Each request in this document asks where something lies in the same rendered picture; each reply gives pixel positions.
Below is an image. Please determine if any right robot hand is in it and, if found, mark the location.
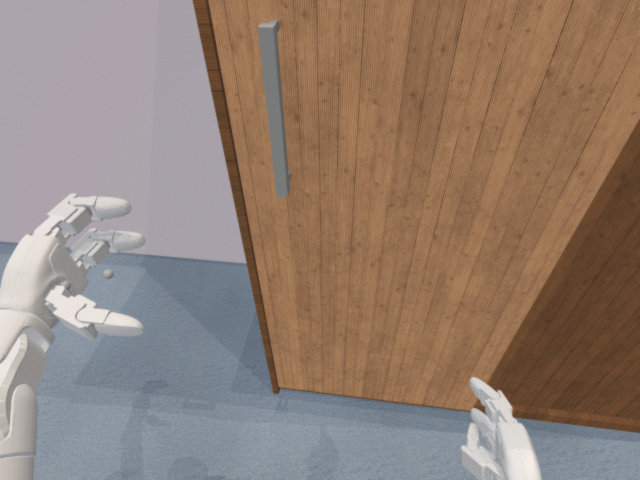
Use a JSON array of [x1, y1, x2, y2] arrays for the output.
[[461, 377, 542, 480]]

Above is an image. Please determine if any wardrobe door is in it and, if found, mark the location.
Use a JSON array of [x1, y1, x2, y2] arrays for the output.
[[478, 119, 640, 419], [208, 0, 640, 411]]

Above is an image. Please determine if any left robot forearm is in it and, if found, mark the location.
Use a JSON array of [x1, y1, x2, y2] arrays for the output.
[[0, 309, 55, 480]]

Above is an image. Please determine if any handle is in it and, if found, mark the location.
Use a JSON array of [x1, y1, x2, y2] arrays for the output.
[[258, 19, 291, 197]]

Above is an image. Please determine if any left robot hand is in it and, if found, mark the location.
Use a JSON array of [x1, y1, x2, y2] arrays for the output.
[[0, 193, 146, 340]]

